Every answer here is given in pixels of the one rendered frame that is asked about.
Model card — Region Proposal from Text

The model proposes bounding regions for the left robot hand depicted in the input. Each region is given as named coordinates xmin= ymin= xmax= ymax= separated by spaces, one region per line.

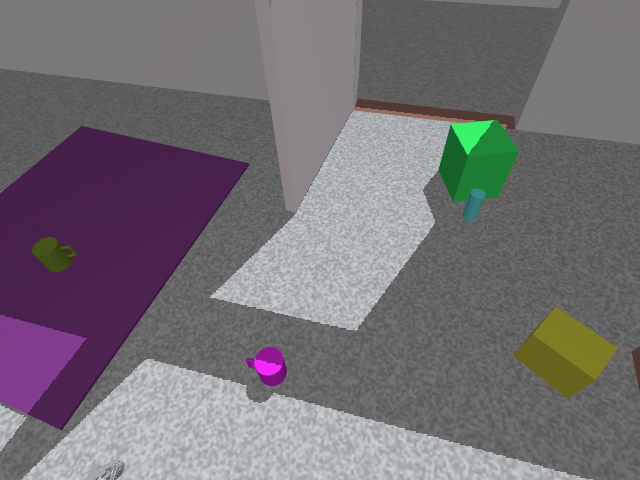
xmin=83 ymin=461 xmax=125 ymax=480

